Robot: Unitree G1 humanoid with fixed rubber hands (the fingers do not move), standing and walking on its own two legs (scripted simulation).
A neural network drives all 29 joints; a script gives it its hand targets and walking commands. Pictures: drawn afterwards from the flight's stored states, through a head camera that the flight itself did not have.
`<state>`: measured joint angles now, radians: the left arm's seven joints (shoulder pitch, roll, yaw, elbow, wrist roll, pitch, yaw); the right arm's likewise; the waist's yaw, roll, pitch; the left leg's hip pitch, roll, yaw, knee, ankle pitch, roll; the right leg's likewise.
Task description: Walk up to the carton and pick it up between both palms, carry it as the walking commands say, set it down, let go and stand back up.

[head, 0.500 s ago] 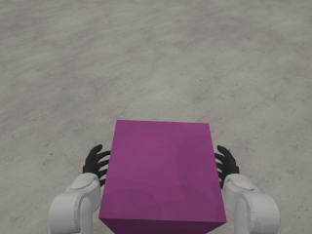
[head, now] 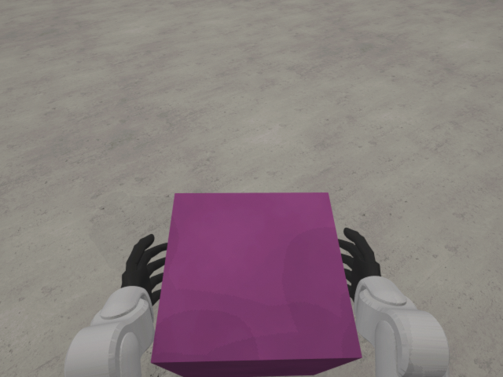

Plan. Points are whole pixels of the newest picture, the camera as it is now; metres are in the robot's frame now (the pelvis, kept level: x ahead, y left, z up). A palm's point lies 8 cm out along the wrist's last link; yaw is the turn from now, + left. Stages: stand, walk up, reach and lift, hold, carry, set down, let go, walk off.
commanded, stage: carry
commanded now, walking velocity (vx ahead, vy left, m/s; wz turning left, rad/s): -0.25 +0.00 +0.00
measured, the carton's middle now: (251, 293) +0.26 +0.03 +0.03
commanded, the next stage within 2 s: none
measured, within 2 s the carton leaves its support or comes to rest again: neither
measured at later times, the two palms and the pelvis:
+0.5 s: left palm out of the picture +0.01 +0.17 +0.09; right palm out of the picture +0.02 -0.13 +0.09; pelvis -0.22 +0.00 +0.01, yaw +1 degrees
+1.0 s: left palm out of the picture -0.10 +0.15 +0.09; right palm out of the picture -0.09 -0.14 +0.10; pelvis -0.34 +0.00 +0.02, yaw +1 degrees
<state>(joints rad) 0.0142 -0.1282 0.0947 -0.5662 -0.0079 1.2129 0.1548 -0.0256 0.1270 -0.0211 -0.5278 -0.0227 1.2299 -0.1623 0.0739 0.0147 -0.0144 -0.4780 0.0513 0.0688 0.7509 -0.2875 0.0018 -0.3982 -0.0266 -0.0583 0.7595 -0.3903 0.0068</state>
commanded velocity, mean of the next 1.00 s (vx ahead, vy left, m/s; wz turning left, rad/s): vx -0.06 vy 0.00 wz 0.00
